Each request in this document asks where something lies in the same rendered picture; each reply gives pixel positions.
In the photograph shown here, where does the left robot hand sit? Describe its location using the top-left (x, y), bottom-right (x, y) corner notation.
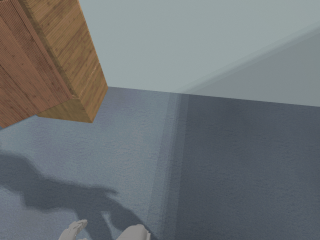
top-left (58, 219), bottom-right (88, 240)

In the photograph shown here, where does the cupboard door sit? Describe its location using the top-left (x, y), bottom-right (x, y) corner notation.
top-left (0, 0), bottom-right (73, 128)

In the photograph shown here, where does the robot left thigh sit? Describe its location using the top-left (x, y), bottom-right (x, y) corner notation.
top-left (116, 225), bottom-right (151, 240)

